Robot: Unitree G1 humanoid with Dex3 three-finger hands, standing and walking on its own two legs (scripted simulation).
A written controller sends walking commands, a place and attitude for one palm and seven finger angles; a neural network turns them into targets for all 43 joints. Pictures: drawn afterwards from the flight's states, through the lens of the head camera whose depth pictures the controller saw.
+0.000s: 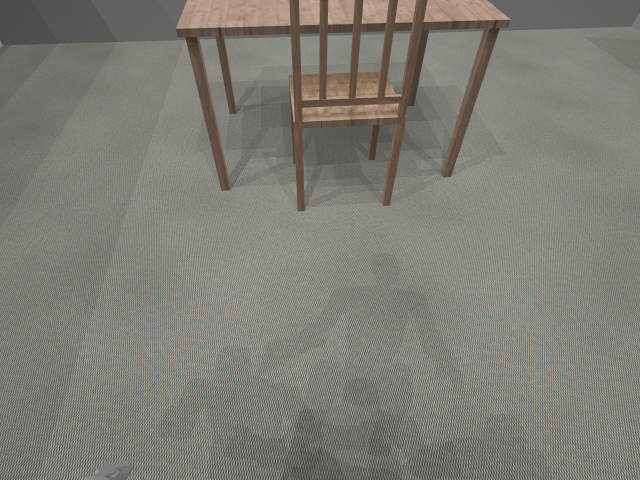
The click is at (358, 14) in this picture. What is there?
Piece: chair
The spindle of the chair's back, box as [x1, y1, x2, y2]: [348, 0, 362, 97]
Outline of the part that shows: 362,0 355,0 354,3 348,94 349,97 355,97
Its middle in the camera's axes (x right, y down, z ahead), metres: +0.11 -0.63 +1.29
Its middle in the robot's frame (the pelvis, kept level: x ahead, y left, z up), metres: +1.39 -0.05 -0.06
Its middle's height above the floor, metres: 0.71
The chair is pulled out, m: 0.00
